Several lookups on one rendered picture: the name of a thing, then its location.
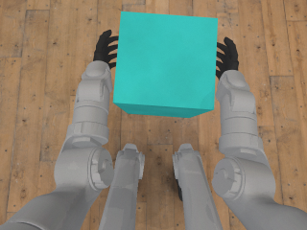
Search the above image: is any robot left upper arm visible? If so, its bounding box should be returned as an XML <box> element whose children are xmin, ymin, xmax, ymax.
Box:
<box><xmin>0</xmin><ymin>146</ymin><xmax>115</xmax><ymax>230</ymax></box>

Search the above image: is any left robot hand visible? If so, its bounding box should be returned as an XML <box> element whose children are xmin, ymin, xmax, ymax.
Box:
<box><xmin>93</xmin><ymin>30</ymin><xmax>119</xmax><ymax>69</ymax></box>

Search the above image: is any robot right forearm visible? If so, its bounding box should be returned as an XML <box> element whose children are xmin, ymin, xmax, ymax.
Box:
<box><xmin>215</xmin><ymin>70</ymin><xmax>272</xmax><ymax>171</ymax></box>

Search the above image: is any robot left forearm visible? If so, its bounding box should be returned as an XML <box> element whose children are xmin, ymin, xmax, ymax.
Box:
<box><xmin>54</xmin><ymin>60</ymin><xmax>113</xmax><ymax>181</ymax></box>

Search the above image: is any carton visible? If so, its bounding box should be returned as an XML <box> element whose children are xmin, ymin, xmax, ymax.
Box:
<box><xmin>112</xmin><ymin>11</ymin><xmax>218</xmax><ymax>118</ymax></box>

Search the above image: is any right robot hand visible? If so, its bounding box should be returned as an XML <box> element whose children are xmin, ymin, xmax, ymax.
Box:
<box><xmin>215</xmin><ymin>37</ymin><xmax>239</xmax><ymax>80</ymax></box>

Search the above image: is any right robot shin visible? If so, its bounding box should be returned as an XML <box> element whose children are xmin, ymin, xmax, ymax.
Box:
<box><xmin>177</xmin><ymin>143</ymin><xmax>202</xmax><ymax>188</ymax></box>

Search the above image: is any right robot thigh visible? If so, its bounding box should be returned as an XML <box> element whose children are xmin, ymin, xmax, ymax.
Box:
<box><xmin>172</xmin><ymin>148</ymin><xmax>224</xmax><ymax>230</ymax></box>

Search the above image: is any robot right upper arm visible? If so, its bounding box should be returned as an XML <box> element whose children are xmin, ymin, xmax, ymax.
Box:
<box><xmin>211</xmin><ymin>156</ymin><xmax>307</xmax><ymax>230</ymax></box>

